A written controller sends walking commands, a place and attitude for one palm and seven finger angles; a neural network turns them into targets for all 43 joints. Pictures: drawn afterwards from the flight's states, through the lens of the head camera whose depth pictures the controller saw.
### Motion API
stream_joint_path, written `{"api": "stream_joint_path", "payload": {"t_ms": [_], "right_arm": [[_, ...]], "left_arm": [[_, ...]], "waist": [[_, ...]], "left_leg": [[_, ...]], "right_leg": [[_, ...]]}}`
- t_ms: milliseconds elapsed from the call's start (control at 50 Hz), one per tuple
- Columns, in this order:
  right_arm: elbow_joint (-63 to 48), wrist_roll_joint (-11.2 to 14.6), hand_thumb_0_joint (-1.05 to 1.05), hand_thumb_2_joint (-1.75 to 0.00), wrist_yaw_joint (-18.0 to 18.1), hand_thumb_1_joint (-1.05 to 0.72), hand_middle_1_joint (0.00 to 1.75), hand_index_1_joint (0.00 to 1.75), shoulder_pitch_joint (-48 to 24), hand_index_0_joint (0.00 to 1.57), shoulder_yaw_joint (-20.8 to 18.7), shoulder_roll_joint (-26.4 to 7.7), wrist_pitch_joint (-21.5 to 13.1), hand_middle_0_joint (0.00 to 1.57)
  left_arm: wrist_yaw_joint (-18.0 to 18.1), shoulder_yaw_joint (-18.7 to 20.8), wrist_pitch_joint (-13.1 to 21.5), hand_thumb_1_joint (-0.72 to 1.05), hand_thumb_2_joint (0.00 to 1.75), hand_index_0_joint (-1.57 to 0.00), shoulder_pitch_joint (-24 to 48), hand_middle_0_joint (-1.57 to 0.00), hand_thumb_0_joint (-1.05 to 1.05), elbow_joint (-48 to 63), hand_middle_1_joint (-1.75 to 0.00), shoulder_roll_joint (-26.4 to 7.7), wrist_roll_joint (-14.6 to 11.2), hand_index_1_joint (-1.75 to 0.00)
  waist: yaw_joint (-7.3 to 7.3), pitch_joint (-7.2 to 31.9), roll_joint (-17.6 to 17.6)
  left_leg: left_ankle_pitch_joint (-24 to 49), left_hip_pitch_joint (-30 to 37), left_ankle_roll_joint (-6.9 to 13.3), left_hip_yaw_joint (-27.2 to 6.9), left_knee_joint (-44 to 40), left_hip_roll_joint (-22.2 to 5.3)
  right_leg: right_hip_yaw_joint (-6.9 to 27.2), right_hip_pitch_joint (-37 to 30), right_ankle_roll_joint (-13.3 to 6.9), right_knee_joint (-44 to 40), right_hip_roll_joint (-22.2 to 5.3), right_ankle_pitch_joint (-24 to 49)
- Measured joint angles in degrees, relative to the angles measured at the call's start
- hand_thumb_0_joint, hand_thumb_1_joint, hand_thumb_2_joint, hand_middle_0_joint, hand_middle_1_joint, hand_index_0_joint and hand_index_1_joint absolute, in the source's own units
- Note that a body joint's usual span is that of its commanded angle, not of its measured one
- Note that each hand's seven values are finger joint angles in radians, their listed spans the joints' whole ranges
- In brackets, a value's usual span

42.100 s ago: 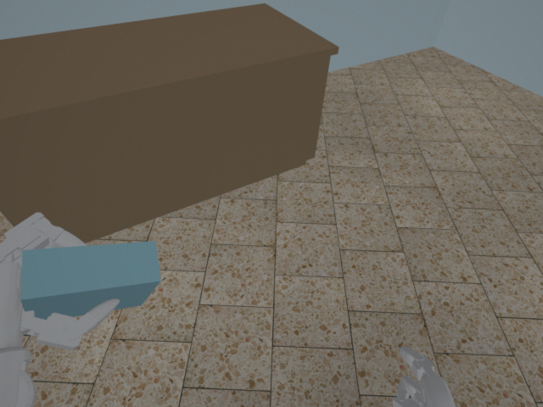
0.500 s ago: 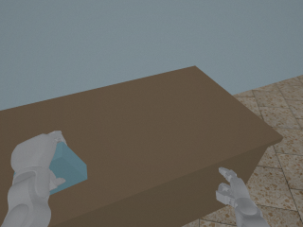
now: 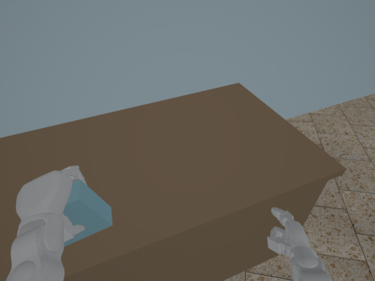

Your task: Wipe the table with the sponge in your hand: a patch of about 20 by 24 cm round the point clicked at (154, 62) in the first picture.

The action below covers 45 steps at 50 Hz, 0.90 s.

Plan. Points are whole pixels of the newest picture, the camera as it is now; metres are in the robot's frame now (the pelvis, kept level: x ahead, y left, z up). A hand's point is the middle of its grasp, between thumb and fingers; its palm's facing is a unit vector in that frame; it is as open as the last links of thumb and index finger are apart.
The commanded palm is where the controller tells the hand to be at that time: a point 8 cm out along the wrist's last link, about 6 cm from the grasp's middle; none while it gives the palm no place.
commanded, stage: bring the sponge back beside the body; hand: left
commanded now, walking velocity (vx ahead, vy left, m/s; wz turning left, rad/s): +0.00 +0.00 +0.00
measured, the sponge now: (77, 218) +0.19 +0.28 +0.06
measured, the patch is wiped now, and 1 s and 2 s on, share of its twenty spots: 1.00 1.00 1.00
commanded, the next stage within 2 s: step back with the hand held close in 0.18 s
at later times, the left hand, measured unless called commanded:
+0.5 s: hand (80, 191) +0.20 +0.24 +0.15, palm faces +0.33 -0.85 -0.40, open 9.3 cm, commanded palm +0.15 +0.29 +0.17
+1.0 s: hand (47, 202) +0.17 +0.28 +0.16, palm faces +0.39 -0.81 -0.43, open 9.3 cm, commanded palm +0.12 +0.31 +0.17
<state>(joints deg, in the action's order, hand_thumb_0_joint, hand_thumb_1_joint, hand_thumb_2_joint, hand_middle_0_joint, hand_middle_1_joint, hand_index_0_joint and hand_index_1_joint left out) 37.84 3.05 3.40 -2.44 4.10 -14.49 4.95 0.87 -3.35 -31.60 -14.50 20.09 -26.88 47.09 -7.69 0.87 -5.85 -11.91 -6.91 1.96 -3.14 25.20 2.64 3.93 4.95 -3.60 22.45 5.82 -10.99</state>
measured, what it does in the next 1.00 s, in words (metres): stands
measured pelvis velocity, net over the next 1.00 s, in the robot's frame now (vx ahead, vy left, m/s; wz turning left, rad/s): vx -0.04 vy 0.03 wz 0.02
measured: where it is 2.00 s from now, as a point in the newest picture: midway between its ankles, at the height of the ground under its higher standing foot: outside the picture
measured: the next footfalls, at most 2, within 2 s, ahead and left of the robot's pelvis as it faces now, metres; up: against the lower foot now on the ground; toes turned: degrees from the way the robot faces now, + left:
right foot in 1.50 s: -0.12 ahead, -0.12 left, +0.00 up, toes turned +3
left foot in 1.74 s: -0.07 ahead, +0.10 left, +0.00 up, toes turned -3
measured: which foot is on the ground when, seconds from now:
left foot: down 0.00-1.00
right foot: down 0.00-1.00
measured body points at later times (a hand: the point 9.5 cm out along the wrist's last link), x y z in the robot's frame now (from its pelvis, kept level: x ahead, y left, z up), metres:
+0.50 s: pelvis +0.00 +0.00 -0.01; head -0.01 +0.01 +0.44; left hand +0.18 +0.28 +0.17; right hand +0.22 -0.20 -0.06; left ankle +0.03 +0.10 -0.74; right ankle +0.02 -0.09 -0.74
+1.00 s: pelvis -0.04 +0.03 -0.02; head -0.04 +0.05 +0.43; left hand +0.14 +0.32 +0.18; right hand +0.15 -0.20 -0.08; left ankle +0.03 +0.10 -0.74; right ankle +0.01 -0.09 -0.74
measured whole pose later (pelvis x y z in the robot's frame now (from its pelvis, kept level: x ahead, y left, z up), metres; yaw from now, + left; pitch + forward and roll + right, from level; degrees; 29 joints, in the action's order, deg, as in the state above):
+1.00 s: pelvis -0.04 +0.03 -0.02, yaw +1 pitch +1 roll -3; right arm 31.8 -0.1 4.3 12.3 1.3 -12.7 -3.0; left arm 5.6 21.6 7.2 -27.0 32.3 -23.6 -0.6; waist -0.3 2.4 -0.3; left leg -13.9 -25.7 4.1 -3.7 38.3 3.3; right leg 2.6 20.9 -0.4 32.4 5.8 -12.8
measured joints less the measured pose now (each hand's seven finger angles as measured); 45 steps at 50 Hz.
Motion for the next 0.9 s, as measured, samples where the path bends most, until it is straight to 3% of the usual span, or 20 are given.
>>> {"api": "stream_joint_path", "payload": {"t_ms": [320, 360, 380, 400, 440, 480, 540, 600, 800, 900], "right_arm": [[0.08, -0.07, 0.01, -0.90, 0.10, -0.90, 0.30, 0.30, -0.07, 0.20, -0.17, -0.34, -0.05, 0.20], [-4.32, -0.42, 0.01, -0.90, 0.29, -0.90, 0.30, 0.30, 1.96, 0.20, -0.22, -0.33, 0.18, 0.20], [-6.43, -0.63, 0.01, -0.90, 0.32, -0.90, 0.30, 0.30, 3.30, 0.20, -0.05, -0.05, -0.43, 0.20], [-8.19, -0.75, 0.01, -0.90, 0.33, -0.90, 0.30, 0.30, 4.72, 0.20, 0.13, 0.36, -1.07, 0.20], [-10.09, -1.21, 0.01, -0.90, 0.48, -0.90, 0.30, 0.30, 7.33, 0.20, 0.49, 1.05, -2.27, 0.21], [-10.19, -1.59, 0.01, -0.90, 0.67, -0.90, 0.30, 0.30, 9.76, 0.20, 0.38, 1.23, -2.85, 0.21], [-8.32, -1.89, 0.01, -0.90, 1.07, -0.90, 0.30, 0.30, 13.05, 0.20, -0.70, 0.75, -2.95, 0.21], [-5.77, -1.89, 0.01, -0.90, 1.50, -0.90, 0.30, 0.30, 15.74, 0.20, -2.04, 0.06, -2.79, 0.21], [-4.25, -1.89, 0.02, -0.90, 1.65, -0.90, 0.30, 0.30, 17.37, 0.20, -3.20, 0.25, -4.75, 0.21], [-5.65, -3.13, 0.02, -0.90, 1.33, -0.90, 0.30, 0.30, 16.08, 0.20, -3.12, 1.43, -7.15, 0.21]], "left_arm": [[-0.09, -0.12, -0.19, -0.48, 1.06, -0.84, 0.01, -0.81, -0.01, -0.34, -1.41, -0.06, 0.08, -1.43], [0.64, 7.06, 6.96, -0.48, 1.06, -0.84, -0.14, -0.81, -0.01, 0.53, -1.42, 1.23, -22.00, -1.43], [0.78, 10.10, 11.52, -0.48, 1.06, -0.84, -0.91, -0.81, -0.01, 0.63, -1.42, 1.55, -30.92, -1.43], [1.06, 12.34, 15.42, -0.48, 1.06, -0.84, -2.18, -0.81, -0.01, 1.50, -1.42, 1.80, -37.32, -1.43], [2.10, 15.52, 21.95, -0.48, 1.06, -0.84, -5.65, -0.81, -0.01, 5.15, -1.42, 2.22, -45.05, -1.43], [3.18, 17.53, 27.04, -0.48, 1.06, -0.84, -9.11, -0.81, -0.01, 9.21, -1.42, 2.92, -48.83, -1.43], [4.10, 19.64, 31.99, -0.48, 1.06, -0.84, -12.67, -0.81, -0.01, 13.08, -1.42, 3.28, -51.03, -1.43], [4.58, 21.54, 34.37, -0.48, 1.06, -0.84, -13.86, -0.81, -0.01, 13.07, -1.42, 2.78, -51.43, -1.43], [5.99, 23.24, 35.42, -0.48, 1.06, -0.84, -14.33, -0.81, -0.01, 11.53, -1.42, 3.13, -49.78, -1.43], [5.24, 24.19, 37.35, -0.48, 1.06, -0.84, -14.79, -0.81, -0.01, 13.57, -1.42, 2.46, -48.05, -1.43]], "waist": [[0.19, 0.13, 0.14], [0.91, 0.26, 0.24], [1.60, 0.53, 0.72], [2.38, 0.78, 1.41], [3.87, 0.93, 2.96], [5.07, 1.17, 4.21], [6.24, 1.63, 5.16], [6.80, 2.03, 5.35], [8.66, 1.60, 6.32], [8.51, 1.50, 7.22]], "left_leg": [[0.04, 0.17, -0.01, 0.05, -0.10, -0.04], [-0.37, -2.13, 0.13, -0.78, 1.52, -0.17], [-0.66, -3.78, 0.17, -1.30, 2.49, -0.23], [-0.93, -5.41, 0.13, -1.77, 3.43, -0.30], [-1.45, -8.07, -0.21, -2.29, 5.12, -0.47], [-1.99, -10.14, -0.34, -2.39, 6.50, -0.38], [-2.56, -12.38, 0.08, -2.21, 7.96, 0.18], [-2.71, -13.80, 0.61, -1.95, 8.79, 0.82], [-2.22, -16.97, 1.94, -0.51, 10.90, 1.43], [-1.83, -17.81, 2.49, 0.29, 11.60, 1.88]], "right_leg": [[0.11, -0.17, 0.00, -0.16, 0.05, 0.10], [-0.77, 1.20, 0.10, -0.09, 0.27, 0.21], [-1.32, 2.37, 0.12, 0.04, 0.40, 0.26], [-1.83, 3.58, 0.11, 0.25, 0.54, 0.27], [-2.43, 5.80, 0.05, 1.10, 0.81, 0.05], [-2.65, 7.85, 0.16, 2.47, 0.81, -0.54], [-2.67, 10.42, 0.72, 4.72, 0.34, -1.64], [-2.58, 12.14, 1.37, 6.35, -0.26, -2.41], [-1.54, 15.69, 2.76, 8.99, -0.86, -2.00], [-0.44, 16.50, 3.35, 11.55, -1.16, -3.60]]}}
